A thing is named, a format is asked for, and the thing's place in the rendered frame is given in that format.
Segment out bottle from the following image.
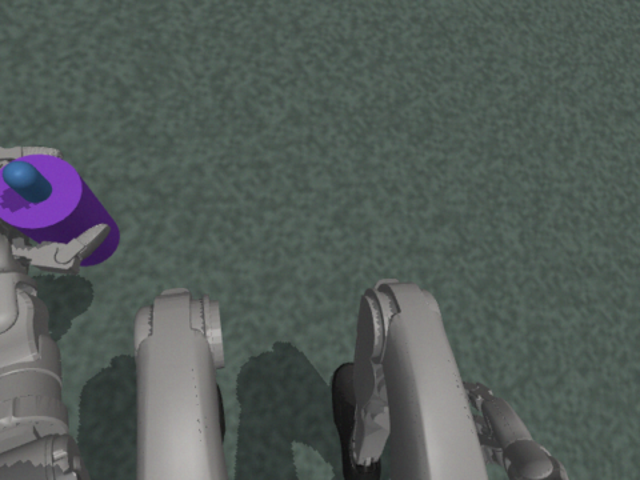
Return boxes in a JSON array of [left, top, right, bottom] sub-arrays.
[[0, 154, 120, 266]]

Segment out right robot arm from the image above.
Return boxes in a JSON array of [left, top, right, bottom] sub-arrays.
[[502, 440, 569, 480]]

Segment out right robot hand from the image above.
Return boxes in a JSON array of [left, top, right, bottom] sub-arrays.
[[462, 381, 534, 467]]

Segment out right robot foot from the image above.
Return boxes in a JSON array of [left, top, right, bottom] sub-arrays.
[[332, 363, 381, 480]]

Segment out left robot arm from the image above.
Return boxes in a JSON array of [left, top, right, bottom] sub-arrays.
[[0, 270, 90, 480]]

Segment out left robot hand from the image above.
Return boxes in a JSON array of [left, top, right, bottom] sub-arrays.
[[0, 146, 111, 275]]

